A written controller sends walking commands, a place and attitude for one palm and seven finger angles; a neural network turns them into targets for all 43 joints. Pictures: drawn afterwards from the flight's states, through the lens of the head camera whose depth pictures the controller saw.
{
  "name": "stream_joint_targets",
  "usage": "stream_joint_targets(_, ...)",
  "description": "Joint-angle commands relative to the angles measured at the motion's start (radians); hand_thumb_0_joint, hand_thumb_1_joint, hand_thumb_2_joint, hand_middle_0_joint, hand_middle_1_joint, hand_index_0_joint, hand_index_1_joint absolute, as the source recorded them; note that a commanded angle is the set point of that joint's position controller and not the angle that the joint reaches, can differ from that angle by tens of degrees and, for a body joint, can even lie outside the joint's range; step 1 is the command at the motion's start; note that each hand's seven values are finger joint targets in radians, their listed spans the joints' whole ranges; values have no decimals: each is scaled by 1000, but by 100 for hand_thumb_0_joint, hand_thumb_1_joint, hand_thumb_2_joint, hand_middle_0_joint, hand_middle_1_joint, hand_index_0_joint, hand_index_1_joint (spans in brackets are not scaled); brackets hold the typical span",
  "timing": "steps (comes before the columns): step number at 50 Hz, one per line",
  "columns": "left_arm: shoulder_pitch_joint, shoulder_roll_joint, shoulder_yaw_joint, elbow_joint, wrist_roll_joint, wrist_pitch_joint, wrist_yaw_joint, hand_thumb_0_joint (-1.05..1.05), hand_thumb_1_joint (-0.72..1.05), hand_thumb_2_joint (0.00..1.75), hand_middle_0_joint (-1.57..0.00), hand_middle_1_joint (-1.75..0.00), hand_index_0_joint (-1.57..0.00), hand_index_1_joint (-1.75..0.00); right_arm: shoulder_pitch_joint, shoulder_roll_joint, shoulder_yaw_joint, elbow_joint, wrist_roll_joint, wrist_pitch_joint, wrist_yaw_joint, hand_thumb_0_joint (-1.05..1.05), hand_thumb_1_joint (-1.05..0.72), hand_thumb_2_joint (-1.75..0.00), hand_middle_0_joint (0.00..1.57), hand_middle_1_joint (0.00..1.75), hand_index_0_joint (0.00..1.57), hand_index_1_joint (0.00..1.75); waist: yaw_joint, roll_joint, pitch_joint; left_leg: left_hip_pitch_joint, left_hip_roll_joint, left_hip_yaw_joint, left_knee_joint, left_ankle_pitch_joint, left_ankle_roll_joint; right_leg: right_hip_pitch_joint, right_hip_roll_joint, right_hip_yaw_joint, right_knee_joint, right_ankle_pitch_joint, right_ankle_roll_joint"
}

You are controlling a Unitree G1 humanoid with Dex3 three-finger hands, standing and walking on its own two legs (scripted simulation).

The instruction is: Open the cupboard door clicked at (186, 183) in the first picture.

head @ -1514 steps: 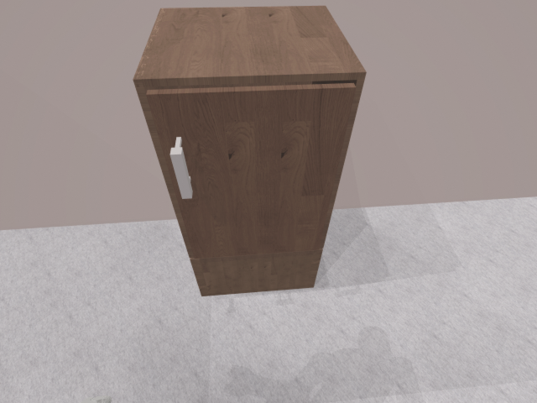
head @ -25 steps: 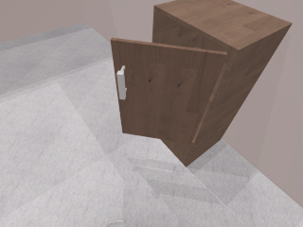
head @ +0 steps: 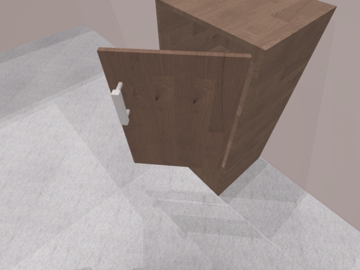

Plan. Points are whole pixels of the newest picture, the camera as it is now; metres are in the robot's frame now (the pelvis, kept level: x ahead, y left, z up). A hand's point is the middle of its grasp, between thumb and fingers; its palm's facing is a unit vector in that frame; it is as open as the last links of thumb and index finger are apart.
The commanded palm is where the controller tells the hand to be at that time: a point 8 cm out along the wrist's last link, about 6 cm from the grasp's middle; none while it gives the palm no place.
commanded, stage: come to a stop and stand still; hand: left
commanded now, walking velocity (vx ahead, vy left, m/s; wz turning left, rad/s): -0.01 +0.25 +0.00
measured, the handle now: (122, 103) +0.58 +0.23 -0.02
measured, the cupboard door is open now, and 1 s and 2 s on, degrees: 43 43 43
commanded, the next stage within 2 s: look again from close up in 1.74 s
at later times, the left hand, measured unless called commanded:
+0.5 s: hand out of the picture -0.01 +0.20 -0.17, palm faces +0.11 -0.98 -0.19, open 7.4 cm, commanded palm none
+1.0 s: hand out of the picture +0.02 +0.19 -0.17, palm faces +0.06 -0.98 -0.18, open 7.3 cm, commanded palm none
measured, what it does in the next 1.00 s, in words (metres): steps on the spot: left foot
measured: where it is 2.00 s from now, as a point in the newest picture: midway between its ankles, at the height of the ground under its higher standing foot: outside the picture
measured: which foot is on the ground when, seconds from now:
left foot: up 0.00-0.32, down 0.34-1.00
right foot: down 0.00-1.00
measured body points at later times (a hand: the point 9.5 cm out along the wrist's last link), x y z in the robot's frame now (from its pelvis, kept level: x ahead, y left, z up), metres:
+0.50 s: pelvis -0.02 +0.01 +0.01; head +0.00 +0.03 +0.46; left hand -0.01 +0.25 -0.15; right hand +0.03 -0.22 -0.14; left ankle -0.04 +0.11 -0.73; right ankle +0.01 -0.12 -0.73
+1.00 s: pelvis +0.02 +0.02 +0.02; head +0.04 +0.02 +0.47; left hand +0.02 +0.24 -0.15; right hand +0.01 -0.20 -0.14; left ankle -0.04 +0.11 -0.73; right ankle +0.01 -0.12 -0.73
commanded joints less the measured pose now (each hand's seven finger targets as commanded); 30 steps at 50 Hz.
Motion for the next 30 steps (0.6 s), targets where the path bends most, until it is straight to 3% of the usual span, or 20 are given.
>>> stream_joint_targets(1, 36, 155, 12, -37, 8, -23, 12, 0, 90, 90, -20, -30, -20, -30, 10, -40, -21, -70, 3, 10, 16, 0, -90, -90, 20, 30, 20, 30, 1, -133, -41, -46, -67, -92, 339, -202, 12, -31, -308, 254, -317, 295, -188)
stream_joint_targets(2, 10, 145, 11, -32, 8, -27, 14, 0, 90, 90, -20, -30, -20, -30, 24, -50, -17, -50, -1, 9, 15, 0, -90, -90, 20, 30, 20, 30, -9, -233, -48, -84, -60, -97, 368, -169, 7, 34, -266, 248, -278, 385, -176)
stream_joint_targets(3, 13, 135, 5, -31, 3, -31, 12, 0, 90, 90, -20, -30, -20, -30, 37, -72, -19, -41, 0, 6, 16, 0, -90, -90, 20, 30, 20, 30, -5, -255, -41, -103, -55, -101, 379, -139, -1, 64, -257, 205, -262, 450, -164)
stream_joint_targets(5, 29, 138, 8, -29, 2, -36, 12, 0, 90, 90, -20, -30, -20, -30, 48, -77, -18, -38, 5, 0, 21, 0, -90, -90, 20, 30, 20, 30, 4, -233, -69, -90, -66, -91, 315, -118, -12, 130, -249, 178, -244, 513, -159)
stream_joint_targets(6, 43, 147, 13, -24, 3, -35, 14, 0, 90, 90, -20, -30, -20, -30, 41, -72, -17, -37, 7, -3, 23, 0, -90, -90, 20, 30, 20, 30, 16, -192, -82, -85, -73, -75, 263, -119, -16, 170, -255, 177, -239, 533, -162)
stream_joint_targets(9, 89, 167, 22, -6, 5, -37, 16, 0, 90, 90, -20, -30, -20, -30, 24, -57, -9, -46, 6, -12, 24, 0, -90, -90, 20, 30, 20, 30, 46, -168, -106, -62, -83, -63, 124, -130, -17, 244, -276, 219, -231, 533, -178)
stream_joint_targets(12, 77, 170, 26, 8, 5, -33, 17, 0, 90, 90, -20, -30, -20, -30, 60, -43, -4, -37, 7, -19, 21, 0, -90, -90, 20, 30, 20, 30, 31, -169, -101, 26, -91, -42, -70, -62, -12, 218, -268, 212, -199, 497, -164)
stream_joint_targets(14, 43, 151, 19, 13, -5, -29, 14, 0, 90, 90, -20, -30, -20, -30, 114, -37, 1, -11, 5, -27, 18, 0, -90, -90, 20, 30, 20, 30, -1, -143, -86, 191, -96, -36, -237, 106, 2, 85, -218, 178, -181, 323, -109)
stream_joint_targets(15, 35, 122, 11, 11, -11, -25, 10, 0, 90, 90, -20, -30, -20, -30, 133, -57, 1, -6, 2, -35, 15, 0, -90, -90, 20, 30, 20, 30, -6, -77, -91, 249, -51, -77, -275, 152, 21, 23, -165, 140, -144, 196, -73)
stream_joint_targets(16, 40, 79, 2, 4, -11, -19, 4, 0, 90, 90, -20, -30, -20, -30, 123, -90, -5, -14, -3, -41, 13, 0, -90, -90, 20, 30, 20, 30, 2, 48, -92, 239, 54, -201, -298, 197, 65, -26, -80, 79, -91, 54, -29)
stream_joint_targets(17, 43, 46, -7, 7, -13, -13, 3, 0, 90, 90, -20, -30, -20, -30, 91, -129, -3, -28, -9, -40, 8, 0, -90, -90, 20, 30, 20, 30, 18, 124, -80, 138, 138, -265, -342, 189, 121, 30, -39, 11, -75, -17, 2)
stream_joint_targets(18, 44, 38, -9, 13, -8, -10, 2, 0, 90, 90, -20, -30, -20, -30, 47, -141, 1, -37, -12, -33, 6, 0, -90, -90, 20, 30, 20, 30, 31, 83, -49, 22, 141, -241, -360, 68, 130, 109, -28, 0, -81, -29, 6)
stream_joint_targets(20, 47, 46, -13, 42, 1, -1, -2, 0, 90, 90, -20, -30, -20, -30, 13, -112, 9, -33, -9, -38, 6, 0, -90, -90, 20, 30, 20, 30, 34, 111, -1, -7, 65, -213, -392, -27, 98, 118, -29, 10, -101, 20, -4)
stream_joint_targets(22, 63, 46, -18, 58, 0, -5, -5, 0, 90, 90, -20, -30, -20, -30, 31, -101, 13, -23, -6, -40, 2, 0, -90, -90, 20, 30, 20, 30, 29, 103, 17, 2, 49, -194, -394, -32, 86, 114, -31, 24, -128, 48, -11)
stream_joint_targets(25, 86, 45, -27, 88, -1, -15, -5, 0, 90, 90, -20, -30, -20, -30, 56, -89, 17, -9, -3, -47, 2, 0, -90, -90, 20, 30, 20, 30, 20, 33, 5, 42, 28, -171, -377, -11, 74, 113, -43, 44, -172, 83, -12)
stream_joint_targets(30, 110, 38, -37, 119, -5, -30, -2, 0, 90, 90, -20, -30, -20, -30, 94, -75, 26, 21, 2, -62, -2, 0, -90, -90, 20, 30, 20, 30, 5, -13, -39, 137, 17, -138, -337, 144, 67, 106, -61, 64, -208, 140, -13)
